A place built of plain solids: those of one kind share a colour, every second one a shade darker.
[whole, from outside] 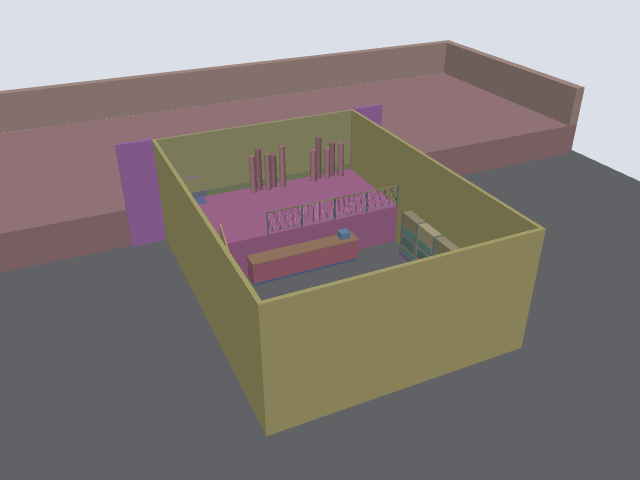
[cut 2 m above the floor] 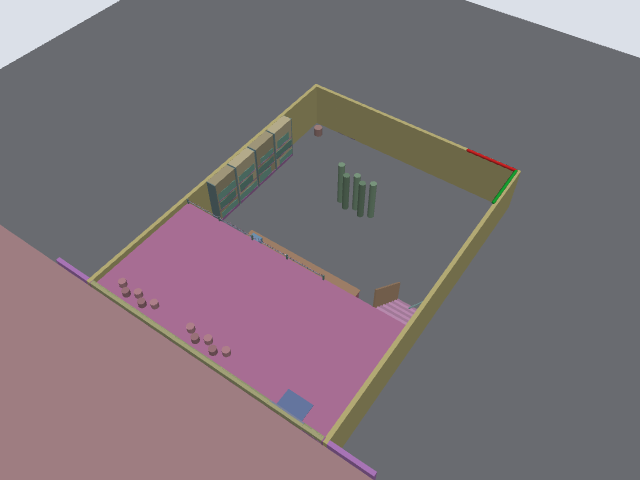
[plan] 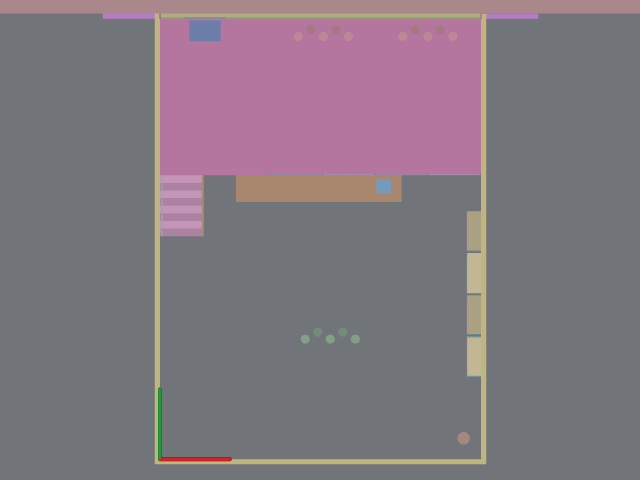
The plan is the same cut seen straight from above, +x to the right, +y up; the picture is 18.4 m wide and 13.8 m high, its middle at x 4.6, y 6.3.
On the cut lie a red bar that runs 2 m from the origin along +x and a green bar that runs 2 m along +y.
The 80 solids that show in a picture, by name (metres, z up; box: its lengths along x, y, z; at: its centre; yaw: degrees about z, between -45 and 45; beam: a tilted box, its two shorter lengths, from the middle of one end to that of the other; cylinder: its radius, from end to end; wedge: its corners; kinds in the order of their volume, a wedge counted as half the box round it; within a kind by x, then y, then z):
{
 "street_ground_1": {"box": [39.23, 12.65, 1.82], "at": [4.62, 19.14, 0.86]},
 "upper_1": {"box": [9.33, 4.55, 1.82], "at": [4.62, 10.44, 0.86]},
 "street_hedge_1": {"box": [39.23, 0.6, 2.2], "at": [4.62, 25.76, 2.87]},
 "street_hedge_2": {"box": [0.6, 12.65, 2.2], "at": [23.93, 19.14, 2.87]},
 "wall_1": {"box": [0.15, 12.96, 4.81], "at": [-0.07, 6.33, 2.35]},
 "wall_2": {"box": [7.43, 0.15, 4.81], "at": [3.56, -0.07, 2.35]},
 "wall_3": {"box": [1.5, 0.15, 4.81], "at": [7.73, -0.07, 2.35]},
 "wall_4": {"box": [1.2, 0.15, 4.81], "at": [8.78, -0.07, 2.35]},
 "wall_5": {"box": [0.15, 12.96, 4.81], "at": [9.3, 6.33, 2.35]},
 "window_wall_1": {"box": [0.7, 0.15, 2.99], "at": [0.35, 12.73, 3.27]},
 "window_wall_2": {"box": [1.2, 0.15, 2.99], "at": [1.3, 12.73, 3.27]},
 "window_wall_3": {"box": [7.33, 0.15, 2.99], "at": [5.57, 12.73, 3.27]},
 "shelves_body_1": {"box": [0.4, 1.16, 2.1], "at": [9.03, 2.95, 1.0]},
 "shelves_body_2": {"box": [0.4, 1.16, 2.1], "at": [9.03, 4.15, 1.0]},
 "shelves_body_3": {"box": [0.4, 1.16, 2.1], "at": [9.03, 5.35, 1.0]},
 "shelves_body_4": {"box": [0.4, 1.16, 2.1], "at": [9.03, 6.55, 1.0]},
 "counter_1": {"box": [4.73, 0.7, 1.05], "at": [4.57, 7.8, 0.47]},
 "hull_return_1": {"box": [1.5, 0.15, 4.81], "at": [-0.9, 12.73, 2.4]},
 "hull_return_2": {"box": [1.5, 0.15, 4.81], "at": [10.13, 12.73, 2.4]},
 "shelves_goods_1": {"box": [0.41, 0.87, 0.3], "at": [9.03, 2.86, 0.28]},
 "shelves_goods_2": {"box": [0.41, 1.05, 0.34], "at": [9.03, 2.95, 0.78]},
 "shelves_goods_3": {"box": [0.41, 0.78, 0.39], "at": [9.03, 2.98, 1.28]},
 "shelves_goods_4": {"box": [0.41, 0.83, 0.28], "at": [9.03, 4.07, 1.23]},
 "shelves_goods_5": {"box": [0.41, 1.0, 0.33], "at": [9.03, 4.17, 0.77]},
 "shelves_goods_6": {"box": [0.41, 0.75, 0.39], "at": [9.03, 4.25, 0.33]},
 "shelves_goods_7": {"box": [0.41, 1.06, 0.32], "at": [9.03, 5.35, 0.29]},
 "shelves_goods_8": {"box": [0.41, 0.95, 0.35], "at": [9.03, 5.35, 1.26]},
 "shelves_goods_9": {"box": [0.41, 0.79, 0.37], "at": [9.03, 5.42, 0.8]},
 "shelves_goods_10": {"box": [0.41, 0.95, 0.31], "at": [9.03, 6.52, 0.28]},
 "shelves_goods_11": {"box": [0.41, 1.01, 0.38], "at": [9.03, 6.53, 1.28]},
 "shelves_goods_12": {"box": [0.41, 0.91, 0.37], "at": [9.03, 6.55, 0.8]},
 "upper_roll_1": {"cylinder": 0.13, "from": [3.98, 12.15, 1.77], "to": [3.98, 12.15, 3.56]},
 "upper_roll_2": {"cylinder": 0.13, "from": [4.34, 12.35, 1.77], "to": [4.34, 12.35, 3.75]},
 "upper_roll_3": {"cylinder": 0.13, "from": [4.7, 12.15, 1.77], "to": [4.7, 12.15, 3.51]},
 "upper_roll_4": {"cylinder": 0.13, "from": [5.06, 12.35, 1.77], "to": [5.06, 12.35, 3.35]},
 "upper_roll_5": {"cylinder": 0.13, "from": [5.42, 12.15, 1.77], "to": [5.42, 12.15, 3.78]},
 "upper_roll_6": {"cylinder": 0.13, "from": [6.98, 12.15, 1.77], "to": [6.98, 12.15, 3.33]},
 "upper_roll_7": {"cylinder": 0.13, "from": [7.34, 12.35, 1.77], "to": [7.34, 12.35, 3.83]},
 "upper_roll_8": {"cylinder": 0.13, "from": [7.7, 12.15, 1.77], "to": [7.7, 12.15, 3.27]},
 "upper_roll_9": {"cylinder": 0.13, "from": [8.06, 12.35, 1.77], "to": [8.06, 12.35, 3.45]},
 "upper_roll_10": {"cylinder": 0.13, "from": [8.42, 12.15, 1.77], "to": [8.42, 12.15, 3.45]},
 "roll_1": {"cylinder": 0.13, "from": [4.17, 3.45, 0.0], "to": [4.17, 3.45, 1.79]},
 "roll_2": {"cylinder": 0.13, "from": [4.54, 3.65, 0.0], "to": [4.54, 3.65, 1.78]},
 "roll_3": {"cylinder": 0.13, "from": [4.89, 3.45, 0.0], "to": [4.89, 3.45, 1.82]},
 "roll_4": {"cylinder": 0.13, "from": [5.25, 3.65, 0.0], "to": [5.25, 3.65, 1.79]},
 "roll_5": {"cylinder": 0.13, "from": [5.62, 3.45, 0.0], "to": [5.62, 3.45, 2.08]},
 "shelves_shelf_1": {"box": [0.41, 1.1, 0.18], "at": [9.02, 2.95, 0.04]},
 "shelves_shelf_2": {"box": [0.41, 1.1, 0.18], "at": [9.02, 4.15, 0.04]},
 "shelves_shelf_3": {"box": [0.41, 1.1, 0.18], "at": [9.02, 5.35, 0.04]},
 "shelves_shelf_4": {"box": [0.41, 1.1, 0.18], "at": [9.02, 6.55, 0.04]},
 "stair_step_1": {"box": [1.26, 0.26, 0.07], "at": [0.58, 6.54, 0.16]},
 "stair_step_2": {"box": [1.26, 0.26, 0.07], "at": [0.58, 6.76, 0.36]},
 "stair_step_3": {"box": [1.26, 0.26, 0.07], "at": [0.58, 6.98, 0.55]},
 "stair_step_4": {"box": [1.26, 0.26, 0.07], "at": [0.58, 7.19, 0.75]},
 "stair_step_5": {"box": [1.26, 0.26, 0.07], "at": [0.58, 7.41, 0.95]},
 "stair_step_6": {"box": [1.26, 0.26, 0.07], "at": [0.58, 7.63, 1.15]},
 "stair_step_7": {"box": [1.26, 0.26, 0.07], "at": [0.58, 7.85, 1.34]},
 "stair_step_8": {"box": [1.26, 0.24, 0.07], "at": [0.58, 8.06, 1.54]},
 "counter_top_1": {"box": [4.77, 0.78, 0.04], "at": [4.57, 7.78, 1.02]},
 "stair_guard_1": {"wedge": [[1.2, 6.41, -0.02], [1.2, 6.41, 1.15], [1.2, 8.17, -0.02], [1.2, 8.17, 2.73], [1.26, 6.41, -0.02], [1.26, 6.41, 1.15], [1.26, 8.17, -0.02], [1.26, 8.17, 2.73]]},
 "back_stallriser_1": {"box": [0.7, 0.05, 0.3], "at": [0.35, 12.68, 1.92]},
 "back_stallriser_2": {"box": [7.33, 0.05, 0.3], "at": [5.57, 12.68, 1.92]},
 "shelves_cheek_1": {"box": [0.41, 0.032, 2.1], "at": [9.02, 3.52, 1.0]},
 "shelves_cheek_2": {"box": [0.41, 0.032, 2.1], "at": [9.02, 4.71, 1.0]},
 "shelves_cheek_3": {"box": [0.41, 0.032, 2.1], "at": [9.02, 5.92, 1.0]},
 "shelves_cheek_4": {"box": [0.41, 0.032, 2.1], "at": [9.02, 7.12, 1.0]},
 "stair_wall_rail_1": {"wedge": [[0.04, 6.41, 1.1], [0.04, 6.41, 1.15], [0.04, 8.16, 2.68], [0.04, 8.16, 2.73], [0.07, 6.41, 1.1], [0.07, 6.41, 1.15], [0.07, 8.16, 2.68], [0.07, 8.16, 2.73]]},
 "till_1": {"box": [0.42, 0.4, 0.28], "at": [6.43, 7.85, 1.18]},
 "plant_pot_1": {"cylinder": 0.18, "from": [8.73, 0.6, 0.0], "to": [8.73, 0.6, 0.38]},
 "door_mat_1": {"box": [0.9, 0.6, 0.07], "at": [1.3, 12.31, 1.76]},
 "street_door_kick_1": {"box": [1.2, 0.05, 0.3], "at": [1.3, 12.68, 1.92]},
 "upper_guard_rail_1": {"box": [1.51, 0.044, 0.044], "at": [3.92, 8.19, 2.75]},
 "upper_guard_rail_2": {"box": [1.51, 0.044, 0.044], "at": [5.43, 8.19, 2.75]},
 "upper_guard_rail_3": {"box": [1.51, 0.044, 0.044], "at": [6.94, 8.19, 2.75]},
 "upper_guard_rail_4": {"box": [1.51, 0.044, 0.044], "at": [8.45, 8.19, 2.75]},
 "counter_kick_1": {"box": [4.73, 0.012, 0.15], "at": [4.57, 7.44, 0.03]},
 "upper_guard_low_1": {"box": [1.51, 0.024, 0.024], "at": [3.92, 8.19, 1.9]},
 "upper_guard_low_2": {"box": [1.51, 0.024, 0.024], "at": [5.43, 8.19, 1.9]},
 "upper_guard_low_3": {"box": [1.51, 0.024, 0.024], "at": [6.94, 8.19, 1.9]},
 "upper_guard_low_4": {"box": [1.51, 0.024, 0.024], "at": [8.45, 8.19, 1.9]}
}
